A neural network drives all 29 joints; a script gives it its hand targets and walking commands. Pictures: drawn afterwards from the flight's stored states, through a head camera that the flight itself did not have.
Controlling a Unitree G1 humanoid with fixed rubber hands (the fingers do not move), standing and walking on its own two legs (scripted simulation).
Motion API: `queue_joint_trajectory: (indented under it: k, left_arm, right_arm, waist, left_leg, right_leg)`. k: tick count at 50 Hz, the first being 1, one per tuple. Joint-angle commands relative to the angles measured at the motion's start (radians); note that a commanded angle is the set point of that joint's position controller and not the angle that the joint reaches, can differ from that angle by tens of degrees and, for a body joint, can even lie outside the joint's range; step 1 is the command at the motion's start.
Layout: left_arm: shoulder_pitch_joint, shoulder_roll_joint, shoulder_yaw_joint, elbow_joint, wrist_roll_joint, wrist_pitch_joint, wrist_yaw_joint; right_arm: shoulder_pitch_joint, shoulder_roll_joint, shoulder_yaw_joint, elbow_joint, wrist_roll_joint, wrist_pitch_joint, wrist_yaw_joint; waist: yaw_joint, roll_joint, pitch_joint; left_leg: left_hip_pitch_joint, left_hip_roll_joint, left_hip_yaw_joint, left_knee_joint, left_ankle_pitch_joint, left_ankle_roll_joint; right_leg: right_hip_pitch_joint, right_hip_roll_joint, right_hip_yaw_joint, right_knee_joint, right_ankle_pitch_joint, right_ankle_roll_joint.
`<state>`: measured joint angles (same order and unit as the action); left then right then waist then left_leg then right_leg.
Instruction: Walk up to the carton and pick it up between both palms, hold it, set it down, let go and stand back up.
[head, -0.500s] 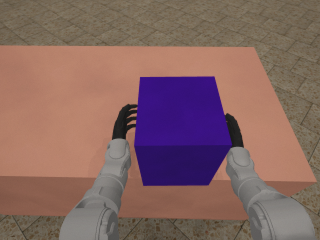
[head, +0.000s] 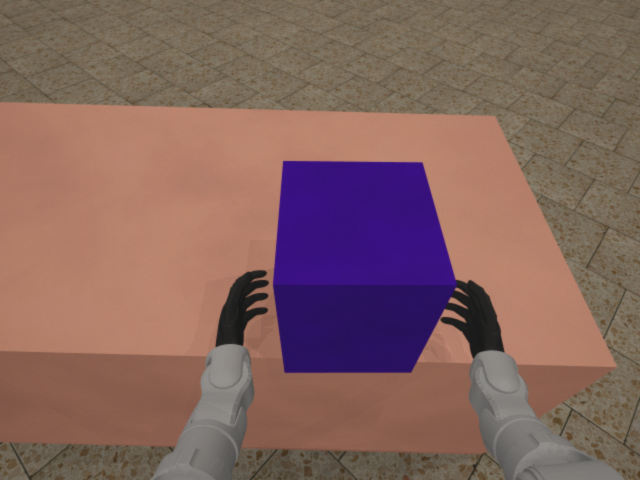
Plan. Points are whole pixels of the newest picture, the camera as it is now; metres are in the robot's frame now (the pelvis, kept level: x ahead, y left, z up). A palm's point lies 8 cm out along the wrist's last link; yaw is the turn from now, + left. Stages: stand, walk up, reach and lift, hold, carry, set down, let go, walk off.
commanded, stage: set down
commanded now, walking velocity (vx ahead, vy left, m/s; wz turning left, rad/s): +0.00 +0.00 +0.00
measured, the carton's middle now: (350, 272) +0.42 -0.02 -0.01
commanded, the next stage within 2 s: let go in 1.92 s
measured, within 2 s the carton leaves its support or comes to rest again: neither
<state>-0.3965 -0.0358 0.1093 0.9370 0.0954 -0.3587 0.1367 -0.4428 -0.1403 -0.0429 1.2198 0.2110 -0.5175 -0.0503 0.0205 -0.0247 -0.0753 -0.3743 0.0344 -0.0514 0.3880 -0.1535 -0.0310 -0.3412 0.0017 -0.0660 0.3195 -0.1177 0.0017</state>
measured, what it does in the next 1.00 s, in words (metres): stands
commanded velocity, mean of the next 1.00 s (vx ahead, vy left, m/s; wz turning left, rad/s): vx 0.00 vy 0.00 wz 0.00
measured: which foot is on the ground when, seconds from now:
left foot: down 0.00-1.00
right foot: down 0.00-1.00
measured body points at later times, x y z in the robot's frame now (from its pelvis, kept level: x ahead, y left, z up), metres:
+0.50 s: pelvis +0.00 +0.00 +0.00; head +0.00 +0.03 +0.45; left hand +0.28 +0.15 -0.02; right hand +0.26 -0.21 -0.02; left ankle +0.02 +0.14 -0.74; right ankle +0.02 -0.12 -0.74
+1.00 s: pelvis -0.01 +0.00 +0.00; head -0.01 +0.03 +0.45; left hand +0.24 +0.16 -0.03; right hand +0.20 -0.21 -0.03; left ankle +0.02 +0.14 -0.74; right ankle +0.02 -0.12 -0.74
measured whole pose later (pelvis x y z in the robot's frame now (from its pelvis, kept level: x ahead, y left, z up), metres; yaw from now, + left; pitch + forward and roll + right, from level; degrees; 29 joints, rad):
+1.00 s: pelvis -0.01 +0.00 +0.00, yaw +0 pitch -2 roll -1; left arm 0.09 0.04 -0.06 0.42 0.03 -0.10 0.14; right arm 0.17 -0.14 -0.01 0.58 0.16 -0.29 0.00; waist 0.02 -0.04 0.00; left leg -0.19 0.03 -0.05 0.39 -0.17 -0.03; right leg -0.16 0.00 -0.06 0.32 -0.14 0.00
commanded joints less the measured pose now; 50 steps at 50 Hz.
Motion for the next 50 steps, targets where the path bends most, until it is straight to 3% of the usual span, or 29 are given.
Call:
queue_joint_trajectory:
  k: [1, 7, 14, 22, 31, 34, 38, 43, 50]
  left_arm:
    - [-0.063, 0.111, -0.051, -0.280, -0.087, -0.043, -0.010]
    - [-0.063, 0.133, -0.057, -0.270, -0.102, -0.024, -0.006]
    - [0.054, 0.105, -0.067, -0.328, -0.079, 0.021, -0.006]
    - [0.266, 0.095, -0.115, -0.542, -0.065, 0.044, 0.000]
    - [0.401, 0.129, -0.158, -0.689, -0.073, 0.122, 0.004]
    - [0.432, 0.149, -0.157, -0.705, -0.083, 0.148, 0.004]
    - [0.442, 0.165, -0.171, -0.737, -0.101, 0.188, 0.001]
    - [0.430, 0.179, -0.186, -0.739, -0.119, 0.228, 0.005]
    - [0.449, 0.194, -0.170, -0.734, -0.111, 0.262, 0.004]
  right_arm:
    - [-0.133, -0.157, 0.055, -0.302, 0.025, -0.030, 0.015]
    - [-0.099, -0.125, 0.053, -0.340, -0.010, 0.009, 0.024]
    - [0.021, -0.110, 0.059, -0.406, -0.015, 0.018, 0.031]
    - [0.246, -0.102, 0.067, -0.546, 0.004, 0.011, 0.046]
    - [0.400, -0.111, 0.050, -0.728, -0.021, 0.072, 0.054]
    - [0.459, -0.111, 0.051, -0.797, -0.028, 0.102, 0.053]
    - [0.498, -0.117, 0.035, -0.851, -0.050, 0.142, 0.052]
    - [0.505, -0.121, 0.012, -0.864, -0.072, 0.189, 0.058]
    - [0.533, -0.115, 0.001, -0.855, -0.098, 0.216, 0.057]
  waist:
    - [-0.021, -0.015, -0.307]
    - [-0.013, -0.044, -0.192]
    - [-0.014, -0.027, -0.168]
    - [-0.019, 0.020, -0.159]
    - [-0.011, 0.006, -0.028]
    - [0.004, -0.019, 0.005]
    - [-0.002, -0.035, 0.032]
    - [-0.006, -0.015, 0.054]
    - [0.002, -0.005, 0.045]
  left_leg:
    - [0.252, -0.056, 0.091, 0.021, 0.220, -0.031]
    - [0.207, -0.057, 0.103, -0.034, 0.011, -0.002]
    - [0.238, -0.061, 0.101, -0.054, 0.023, 0.003]
    - [0.316, -0.063, 0.086, -0.048, 0.133, -0.015]
    - [0.315, -0.060, 0.102, -0.097, 0.031, -0.006]
    - [0.312, -0.060, 0.117, -0.111, -0.003, -0.001]
    - [0.305, -0.054, 0.125, -0.127, -0.040, 0.005]
    - [0.286, -0.053, 0.130, -0.132, -0.096, 0.009]
    - [0.284, -0.047, 0.133, -0.134, -0.082, 0.011]
  right_leg:
    - [0.281, 0.072, 0.029, 0.012, 0.123, -0.005]
    - [0.243, 0.048, 0.037, -0.011, -0.095, -0.004]
    - [0.268, 0.040, 0.035, -0.017, -0.079, -0.008]
    - [0.301, 0.048, 0.034, -0.025, 0.014, -0.022]
    - [0.274, 0.042, 0.036, -0.054, -0.107, -0.020]
    - [0.279, 0.034, 0.043, -0.066, -0.144, -0.015]
    - [0.275, 0.025, 0.046, -0.072, -0.188, -0.013]
    - [0.260, 0.016, 0.046, -0.067, -0.253, -0.013]
    - [0.282, 0.010, 0.042, -0.063, -0.221, -0.011]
